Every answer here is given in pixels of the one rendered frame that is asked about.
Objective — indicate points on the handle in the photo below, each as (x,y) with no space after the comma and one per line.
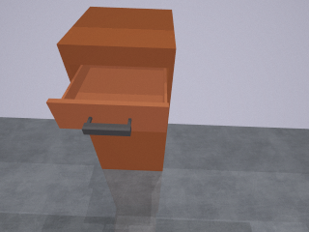
(90,128)

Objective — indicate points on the cabinet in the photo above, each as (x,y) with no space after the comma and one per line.
(124,37)

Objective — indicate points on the drawer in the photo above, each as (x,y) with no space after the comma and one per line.
(112,95)

